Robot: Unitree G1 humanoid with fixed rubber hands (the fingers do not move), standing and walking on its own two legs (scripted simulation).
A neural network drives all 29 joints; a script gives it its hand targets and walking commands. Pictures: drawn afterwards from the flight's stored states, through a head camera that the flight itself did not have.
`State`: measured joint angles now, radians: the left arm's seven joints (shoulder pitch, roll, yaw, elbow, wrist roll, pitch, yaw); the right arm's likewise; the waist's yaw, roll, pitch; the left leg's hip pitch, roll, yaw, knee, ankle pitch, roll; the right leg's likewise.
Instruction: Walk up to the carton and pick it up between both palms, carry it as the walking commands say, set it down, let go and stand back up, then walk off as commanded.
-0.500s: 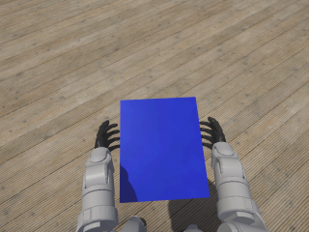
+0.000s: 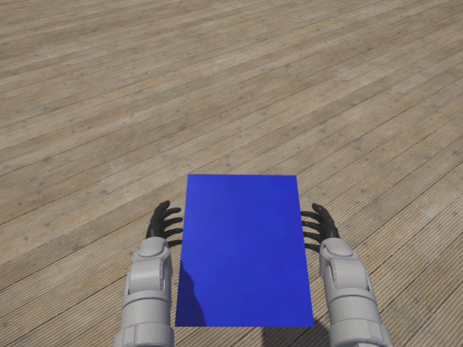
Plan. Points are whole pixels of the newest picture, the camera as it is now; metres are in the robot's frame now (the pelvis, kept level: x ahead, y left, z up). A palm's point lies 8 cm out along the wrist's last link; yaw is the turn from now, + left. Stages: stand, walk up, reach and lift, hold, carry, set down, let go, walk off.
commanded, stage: reach and lift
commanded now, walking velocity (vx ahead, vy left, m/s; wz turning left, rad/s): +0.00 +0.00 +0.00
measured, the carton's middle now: (241, 251) +0.34 +0.03 -0.08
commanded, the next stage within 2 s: hold in 1.72 s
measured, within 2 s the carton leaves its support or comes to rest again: neither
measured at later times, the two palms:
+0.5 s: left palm (150, 236) +0.29 +0.18 +0.07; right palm (339, 235) +0.32 -0.13 +0.06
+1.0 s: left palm (161, 233) +0.30 +0.16 +0.06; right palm (352, 243) +0.30 -0.15 +0.06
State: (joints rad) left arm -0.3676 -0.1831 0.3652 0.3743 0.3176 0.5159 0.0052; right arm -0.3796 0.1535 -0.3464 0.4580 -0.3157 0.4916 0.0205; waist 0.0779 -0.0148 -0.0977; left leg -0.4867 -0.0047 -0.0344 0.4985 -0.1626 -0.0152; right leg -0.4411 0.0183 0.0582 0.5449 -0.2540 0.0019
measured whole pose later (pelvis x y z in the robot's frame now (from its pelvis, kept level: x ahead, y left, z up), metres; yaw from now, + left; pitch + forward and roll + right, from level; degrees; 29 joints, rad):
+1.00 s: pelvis +0.01 +0.00 +0.01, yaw +1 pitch -7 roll +0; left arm -0.31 -0.16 0.27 0.26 0.32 0.74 0.00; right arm -0.30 0.16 -0.26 0.30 -0.32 0.73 0.01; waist 0.01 -0.01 0.01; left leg -0.09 0.00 -0.05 0.35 -0.14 -0.02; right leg -0.02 0.02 0.05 0.35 -0.22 0.00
